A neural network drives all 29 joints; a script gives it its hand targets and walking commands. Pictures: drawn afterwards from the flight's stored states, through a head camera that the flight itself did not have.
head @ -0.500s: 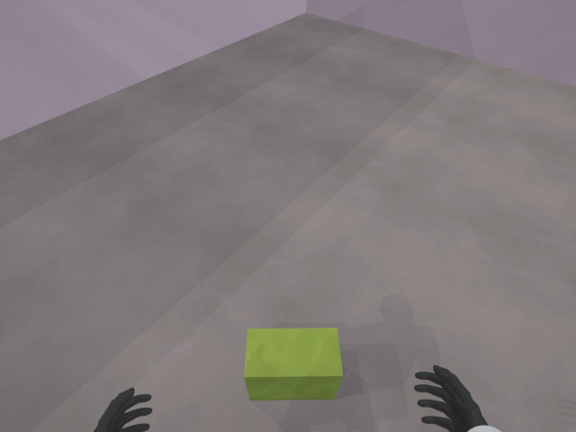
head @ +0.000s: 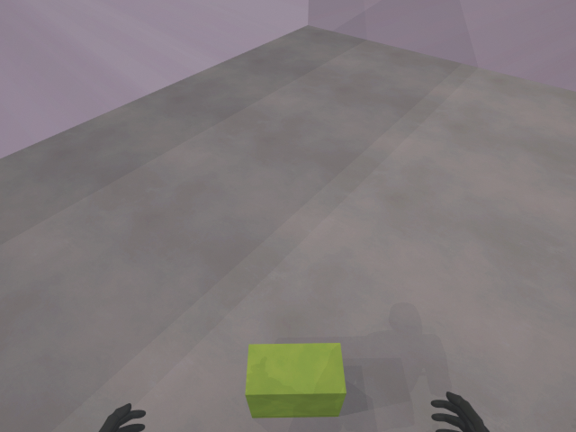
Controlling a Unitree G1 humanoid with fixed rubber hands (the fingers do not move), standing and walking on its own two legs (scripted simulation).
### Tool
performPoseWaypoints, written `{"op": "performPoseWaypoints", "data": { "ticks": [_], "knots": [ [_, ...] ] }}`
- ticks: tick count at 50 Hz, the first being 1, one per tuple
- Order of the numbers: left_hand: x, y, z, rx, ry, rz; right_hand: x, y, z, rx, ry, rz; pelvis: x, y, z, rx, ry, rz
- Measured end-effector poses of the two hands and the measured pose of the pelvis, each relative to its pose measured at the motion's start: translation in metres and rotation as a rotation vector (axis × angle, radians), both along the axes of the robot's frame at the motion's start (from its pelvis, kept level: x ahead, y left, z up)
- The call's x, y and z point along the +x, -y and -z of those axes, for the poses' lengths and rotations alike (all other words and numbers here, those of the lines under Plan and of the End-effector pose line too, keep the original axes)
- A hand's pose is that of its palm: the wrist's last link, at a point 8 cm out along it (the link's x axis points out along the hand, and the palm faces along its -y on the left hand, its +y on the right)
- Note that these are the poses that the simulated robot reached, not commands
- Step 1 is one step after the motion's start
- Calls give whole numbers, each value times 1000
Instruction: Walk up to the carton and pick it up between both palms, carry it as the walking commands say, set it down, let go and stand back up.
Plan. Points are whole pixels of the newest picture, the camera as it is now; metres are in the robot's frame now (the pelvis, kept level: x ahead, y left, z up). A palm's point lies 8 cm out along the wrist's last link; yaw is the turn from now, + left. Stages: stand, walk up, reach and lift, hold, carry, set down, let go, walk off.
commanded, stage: stand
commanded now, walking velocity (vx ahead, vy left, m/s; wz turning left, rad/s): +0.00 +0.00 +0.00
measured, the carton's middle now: (294, 381) +0.43 -0.02 -0.65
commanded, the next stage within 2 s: none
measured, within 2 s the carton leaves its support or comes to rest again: neither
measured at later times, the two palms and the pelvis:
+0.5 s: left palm out of the picture +0.15 +0.26 -0.07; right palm out of the picture +0.13 -0.26 -0.09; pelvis +0.01 +0.00 +0.00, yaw +0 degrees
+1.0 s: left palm out of the picture +0.11 +0.26 -0.07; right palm out of the picture +0.09 -0.26 -0.09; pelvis -0.02 +0.00 +0.00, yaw +0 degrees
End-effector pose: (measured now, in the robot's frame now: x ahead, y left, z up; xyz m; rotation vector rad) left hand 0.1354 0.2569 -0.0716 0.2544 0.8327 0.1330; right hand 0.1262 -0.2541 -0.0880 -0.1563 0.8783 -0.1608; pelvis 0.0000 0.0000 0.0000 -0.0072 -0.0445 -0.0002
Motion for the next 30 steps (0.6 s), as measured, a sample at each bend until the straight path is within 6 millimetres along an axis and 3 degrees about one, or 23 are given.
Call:
{"op": "performPoseWaypoints", "data": {
  "ticks": [9, 13, 30],
  "knots": [
    [29, -1, -4, 9, 36, 0, 3, 2, 5, -20, -21, 19, 11, -1, 0, -2, -18, 0],
    [33, 0, -7, 9, 56, 2, 0, 4, 7, -27, -27, 31, 10, -1, 0, -1, -17, 0],
    [0, -4, -1, 9, 35, -20, -5, 4, 2, -29, 25, 35, 2, -1, 0, -1, -6, 0]
  ]
}}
